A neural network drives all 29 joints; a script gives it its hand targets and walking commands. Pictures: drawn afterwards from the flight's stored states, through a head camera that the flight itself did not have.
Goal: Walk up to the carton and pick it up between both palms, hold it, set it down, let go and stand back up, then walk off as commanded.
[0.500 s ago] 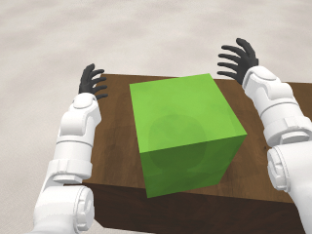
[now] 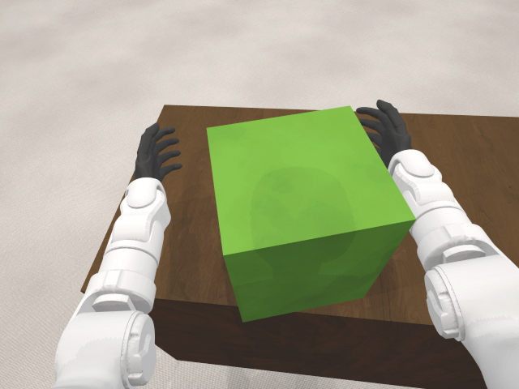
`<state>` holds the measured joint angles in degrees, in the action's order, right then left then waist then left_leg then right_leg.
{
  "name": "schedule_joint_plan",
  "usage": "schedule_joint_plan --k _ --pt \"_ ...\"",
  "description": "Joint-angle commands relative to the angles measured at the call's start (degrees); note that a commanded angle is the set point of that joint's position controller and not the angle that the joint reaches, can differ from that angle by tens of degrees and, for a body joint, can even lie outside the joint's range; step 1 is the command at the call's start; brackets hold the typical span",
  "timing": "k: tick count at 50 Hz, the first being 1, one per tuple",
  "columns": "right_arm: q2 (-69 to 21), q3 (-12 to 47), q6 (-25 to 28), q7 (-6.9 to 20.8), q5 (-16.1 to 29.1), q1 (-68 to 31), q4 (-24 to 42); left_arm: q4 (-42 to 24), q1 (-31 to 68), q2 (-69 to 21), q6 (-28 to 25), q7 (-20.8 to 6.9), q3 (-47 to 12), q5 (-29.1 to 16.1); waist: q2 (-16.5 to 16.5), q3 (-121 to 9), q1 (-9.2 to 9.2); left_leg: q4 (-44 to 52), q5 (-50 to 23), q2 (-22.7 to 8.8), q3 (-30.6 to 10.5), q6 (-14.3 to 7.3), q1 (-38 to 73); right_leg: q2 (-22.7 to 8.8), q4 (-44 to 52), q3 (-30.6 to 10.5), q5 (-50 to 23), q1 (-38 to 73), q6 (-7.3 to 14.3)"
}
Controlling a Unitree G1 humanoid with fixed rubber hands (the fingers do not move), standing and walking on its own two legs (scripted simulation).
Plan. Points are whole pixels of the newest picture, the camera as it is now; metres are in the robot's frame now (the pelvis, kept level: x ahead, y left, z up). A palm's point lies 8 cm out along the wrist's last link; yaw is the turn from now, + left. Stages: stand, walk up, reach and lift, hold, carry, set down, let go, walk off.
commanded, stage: reach and lift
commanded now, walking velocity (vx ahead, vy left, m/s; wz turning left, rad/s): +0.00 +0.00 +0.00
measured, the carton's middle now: (292, 221) +0.38 +0.00 +0.05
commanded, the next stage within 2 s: none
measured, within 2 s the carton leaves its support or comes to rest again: neither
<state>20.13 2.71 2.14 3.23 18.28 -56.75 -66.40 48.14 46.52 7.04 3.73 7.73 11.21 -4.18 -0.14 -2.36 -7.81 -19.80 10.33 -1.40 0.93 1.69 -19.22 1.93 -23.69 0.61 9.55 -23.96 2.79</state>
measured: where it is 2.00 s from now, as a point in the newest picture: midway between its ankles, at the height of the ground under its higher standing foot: outside the picture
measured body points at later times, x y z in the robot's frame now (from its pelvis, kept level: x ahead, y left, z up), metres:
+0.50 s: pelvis +0.00 +0.00 +0.00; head +0.06 -0.02 +0.45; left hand +0.42 +0.20 +0.10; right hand +0.49 -0.11 +0.10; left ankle -0.02 +0.15 -0.74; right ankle +0.01 -0.08 -0.74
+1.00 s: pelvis +0.00 +0.00 +0.00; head +0.06 -0.02 +0.45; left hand +0.42 +0.20 +0.10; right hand +0.48 -0.10 +0.11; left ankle -0.02 +0.15 -0.74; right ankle +0.01 -0.08 -0.74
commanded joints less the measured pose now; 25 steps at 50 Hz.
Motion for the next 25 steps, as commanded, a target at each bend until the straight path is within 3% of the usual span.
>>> schedule_joint_plan --k 1,2,4,5,6,7,8,9,10,11,12,13,14,16,17,18,19,20,22,23,24,25 --pt "3.92 2.14 3.44 -0.04 -1.54 -23.97 6.51 -2.22 17.7 3.68 -4.8 -0.07 2.37 2.84 -5.6 -38.39 -3.84 -1.21 -18.46 1.63 2.32 -0.42 -10.09 -0.28 -0.49 -1.84 -24.73 28.36 -4.14" --pt "4.54 2.64 3.54 -0.22 -1.47 -24.05 6.58 0.08 17.54 5.24 -4.99 -0.16 3.23 2.88 -7.06 -38.77 -5.28 -1.55 -18.81 1.86 2.76 -0.76 -11.45 -0.32 -0.8 -2.6 -27.02 28.27 -4.35" --pt "3.17 3.79 3.36 -0.16 -1.5 -21.36 5.06 -0.71 14.2 3.15 -4.97 0.01 3.7 3.76 -7.06 -39.73 -5.06 -1.1 -19.45 2.08 3.07 -0.68 -10.3 -0.36 -0.44 -2.87 -27.39 29.78 -4.24" --pt "2.89 2.94 3.76 -0.08 -1.48 -22.31 5.52 -0.96 15.53 1.87 -5.16 0.1 2.53 3.26 -5.46 -40.68 -4.24 -1.59 -20.68 1.79 2.61 -0.31 -8.91 -0.09 -0.67 -2.04 -27.28 29.14 -4.11" --pt "2.64 3.5 3.21 0.16 -1.53 -24.1 5.42 -0.65 16.45 2.09 -5.47 -0.11 2.26 2.25 -7.68 -40.23 -4.73 -2.09 -20.13 1.73 2.76 -0.68 -9.96 -0.44 -1.08 -2.37 -26.78 28.15 -4.32" --pt "1.01 3.22 2.83 0.25 -1.65 -22.88 3.76 0.21 15.38 0.42 -5.18 -0.14 1.61 2.84 -6.07 -37.72 -4.35 -1.39 -19.72 1.67 2.5 -0.48 -9.41 -0.06 -0.46 -1.9 -23.87 27.3 -4.02" --pt "0.7 0.73 2.89 0.24 -3.09 -21.74 2.3 0.84 15.51 -0.97 -5.38 -0.37 1.11 3.15 -6.19 -36.98 -2.66 -0.94 -17.88 1.76 2.0 -0.48 -9.76 -0.22 0.46 -1.84 -21.71 26.54 -3.88" --pt "-0.23 1.93 2.82 -0.21 -2.98 -23.43 3.9 2.83 16.12 0.17 -5.08 -0.68 2.13 3.6 -7.48 -35.36 -3.38 -1.1 -17.32 1.66 2.42 -0.9 -10.83 -0.77 0.38 -2.47 -23.28 26.22 -4.51" --pt "-1.78 1.2 3.48 -0.45 -3.59 -23.63 5.58 -0.32 16.54 -1.16 -6.01 -0.64 2.29 3.77 -6.7 -38.29 -3.56 -1.42 -19.75 1.64 2.46 -0.51 -10.1 -0.65 -0.14 -2.4 -25.15 26.93 -4.5" --pt "-1.02 0.51 2.65 -0.57 -4.11 -23.12 2.81 2.06 16.72 -0.77 -5.62 -0.6 3.33 4.85 -6.75 -36.03 -3.19 -0.83 -18.41 1.78 2.59 -0.77 -11.02 -0.87 0.58 -2.82 -24.34 27.25 -4.23" --pt "-1.45 1.82 3.55 -0.5 -4.02 -24.26 6.15 0.47 15.72 -1.32 -5.84 -0.62 3.73 4.47 -6.77 -37.38 -4.92 -0.9 -18.55 1.68 2.61 -0.82 -10.42 -1.1 0.16 -3.02 -25.57 27.42 -4.68" --pt "-4.01 1.49 3.79 -0.52 -4.67 -23.09 5.81 -2.21 15.81 -3.97 -6.64 -0.76 1.92 4.64 -5.86 -37.98 -3.76 -1.15 -19.91 1.64 2.38 -0.42 -9.09 -0.85 -0.29 -2.54 -26.79 27.93 -4.65" --pt "-3.84 0.9 3.71 -0.06 -4.51 -24.02 6.37 -0.53 15.8 -4.6 -6.0 -0.75 2.64 4.68 -6.61 -36.85 -3.78 -0.57 -20.44 1.63 2.45 -0.46 -9.0 -0.29 0.3 -1.95 -27.53 27.58 -4.69" --pt "-5.49 -0.74 2.65 -0.52 -6.37 -22.75 2.93 0.47 17.18 -4.52 -6.16 -1.04 3.52 6.26 -6.22 -34.65 -2.51 0.22 -16.68 1.91 2.63 -0.72 -10.02 -1.27 0.94 -2.58 -22.6 26.89 -4.39" --pt "-6.7 -1.89 2.34 -0.6 -7.2 -24.06 4.88 1.83 18.02 -3.71 -5.7 -0.98 5.89 7.03 -7.8 -31.16 -3.28 0.65 -14.48 1.79 2.61 -1.49 -10.97 -1.17 1.51 -2.37 -18.39 26.3 -4.77" --pt "-7.25 -2.47 2.89 -0.9 -8.25 -24.01 4.39 0.3 17.59 -6.4 -5.52 -0.85 4.65 7.64 -7.02 -33.43 -2.46 0.85 -15.66 1.47 2.5 -1.18 -9.23 -1.04 1.59 -1.78 -19.71 26.04 -4.77" --pt "-7.39 -2.96 3.71 -1.12 -8.78 -24.6 7.25 -1.95 18.52 -5.22 -6.68 -0.31 5.7 8.16 -7.39 -37.01 -3.64 0.53 -17.06 1.66 2.76 -1.14 -9.38 -0.96 1.0 -2.26 -21.67 27.89 -4.83" --pt "-6.93 -4.31 3.14 -1.59 -9.97 -24.12 5.32 0.44 18.86 -4.55 -6.4 -0.11 7.06 8.81 -8.33 -35.22 -3.0 1.04 -15.25 1.88 2.93 -1.3 -10.4 -0.99 1.58 -2.54 -20.68 27.91 -5.0" --pt "-8.63 -5.21 3.76 -2.18 -10.25 -24.33 5.27 -1.08 19.61 -6.04 -6.28 0.57 5.83 9.32 -5.44 -35.12 -2.15 0.93 -16.71 1.71 2.61 -0.55 -8.61 -0.93 1.74 -1.84 -21.36 26.9 -4.66" --pt "-7.39 -7.08 3.84 -3.08 -11.29 -24.7 5.01 -1.57 19.52 -6.21 -5.68 1.03 6.21 9.37 -6.39 -33.91 -1.41 0.96 -16.44 1.39 3.12 -0.36 -7.04 -0.52 2.28 -1.87 -20.62 25.88 -4.76" --pt "-7.63 -6.08 3.37 -3.2 -10.19 -25.48 4.86 -1.15 20.03 -5.82 -5.54 1.35 7.48 9.69 -6.62 -33.74 -2.74 0.26 -16.43 1.6 3.33 -0.61 -8.74 -0.96 2.28 -2.57 -19.73 26.23 -4.69" --pt "-7.75 -6.21 3.49 -3.63 -10.84 -25.21 5.05 -1.42 20.42 -5.58 -5.62 1.84 7.06 10.19 -6.8 -35.28 -2.41 0.37 -16.16 1.52 3.16 -0.59 -8.33 -0.78 2.36 -2.54 -19.65 26.52 -4.39"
